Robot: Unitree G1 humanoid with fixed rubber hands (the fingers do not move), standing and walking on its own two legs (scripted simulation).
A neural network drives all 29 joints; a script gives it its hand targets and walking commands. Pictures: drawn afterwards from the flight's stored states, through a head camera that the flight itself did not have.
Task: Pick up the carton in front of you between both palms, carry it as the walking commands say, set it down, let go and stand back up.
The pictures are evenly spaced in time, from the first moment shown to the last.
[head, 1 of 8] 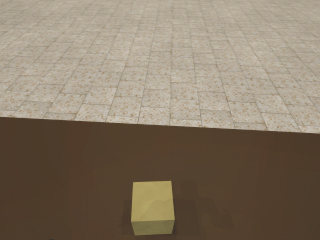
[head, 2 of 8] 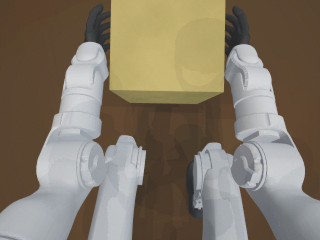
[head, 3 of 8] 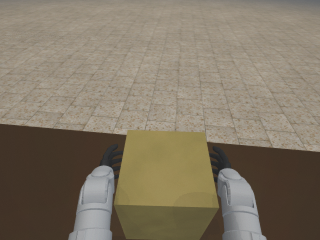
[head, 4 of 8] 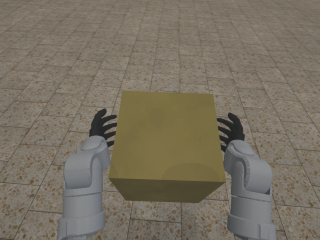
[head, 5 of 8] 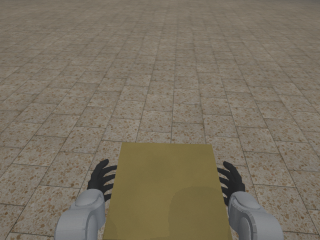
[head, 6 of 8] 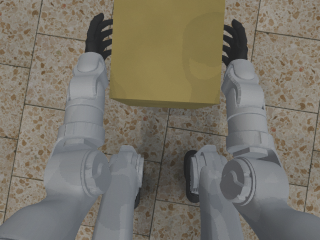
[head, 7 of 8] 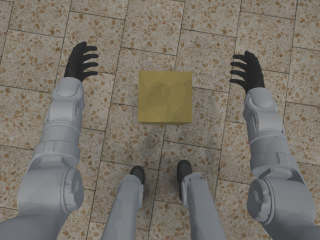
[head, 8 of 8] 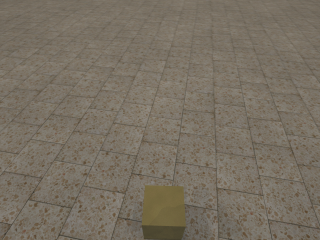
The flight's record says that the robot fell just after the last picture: no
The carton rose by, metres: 0.68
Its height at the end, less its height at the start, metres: -0.07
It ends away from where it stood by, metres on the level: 3.04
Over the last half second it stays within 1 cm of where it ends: yes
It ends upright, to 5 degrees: yes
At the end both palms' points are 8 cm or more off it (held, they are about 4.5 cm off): yes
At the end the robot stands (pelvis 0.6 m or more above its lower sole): yes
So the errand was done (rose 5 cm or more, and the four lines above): yes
